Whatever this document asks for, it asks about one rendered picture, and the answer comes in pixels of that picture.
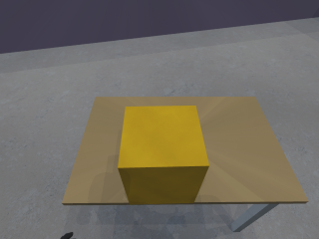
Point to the carton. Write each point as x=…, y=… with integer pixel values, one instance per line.
x=162, y=157

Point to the table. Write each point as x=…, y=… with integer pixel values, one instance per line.
x=246, y=162

